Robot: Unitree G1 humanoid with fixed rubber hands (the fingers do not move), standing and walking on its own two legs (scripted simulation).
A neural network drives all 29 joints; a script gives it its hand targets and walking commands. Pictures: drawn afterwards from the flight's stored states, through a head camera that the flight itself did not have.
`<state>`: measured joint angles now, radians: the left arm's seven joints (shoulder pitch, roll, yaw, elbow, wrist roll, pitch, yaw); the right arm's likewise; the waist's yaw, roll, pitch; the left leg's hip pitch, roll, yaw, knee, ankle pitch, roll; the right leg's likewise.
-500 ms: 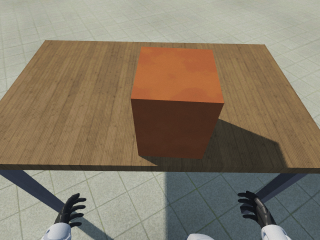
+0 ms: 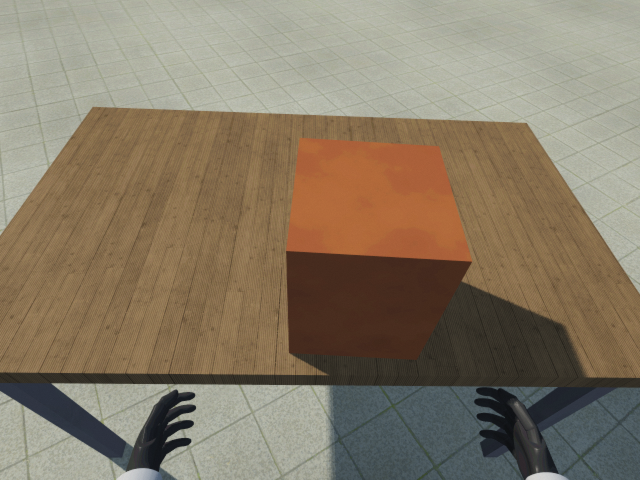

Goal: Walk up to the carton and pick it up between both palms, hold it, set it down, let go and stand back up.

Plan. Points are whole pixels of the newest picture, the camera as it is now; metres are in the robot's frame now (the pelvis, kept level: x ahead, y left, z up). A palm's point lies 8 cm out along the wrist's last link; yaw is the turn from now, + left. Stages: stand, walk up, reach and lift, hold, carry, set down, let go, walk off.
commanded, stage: reach and lift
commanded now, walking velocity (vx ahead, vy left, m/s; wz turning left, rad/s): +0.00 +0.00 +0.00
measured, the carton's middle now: (360, 254) +0.42 -0.04 +0.03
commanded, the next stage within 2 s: none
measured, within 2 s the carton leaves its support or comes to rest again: neither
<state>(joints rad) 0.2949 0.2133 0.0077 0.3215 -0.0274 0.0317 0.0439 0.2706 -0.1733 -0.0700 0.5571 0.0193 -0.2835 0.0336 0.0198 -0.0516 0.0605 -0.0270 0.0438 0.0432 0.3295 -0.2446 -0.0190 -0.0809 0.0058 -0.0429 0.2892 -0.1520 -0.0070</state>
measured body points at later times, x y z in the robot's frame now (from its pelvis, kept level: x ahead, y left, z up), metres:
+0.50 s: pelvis -0.01 +0.01 +0.00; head -0.03 +0.03 +0.45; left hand +0.18 +0.21 -0.01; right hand +0.18 -0.22 +0.00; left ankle -0.04 +0.12 -0.75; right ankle +0.01 -0.12 -0.75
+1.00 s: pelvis -0.01 +0.00 +0.00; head -0.02 +0.02 +0.45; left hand +0.26 +0.19 +0.04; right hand +0.25 -0.21 +0.06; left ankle -0.04 +0.12 -0.75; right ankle +0.01 -0.12 -0.75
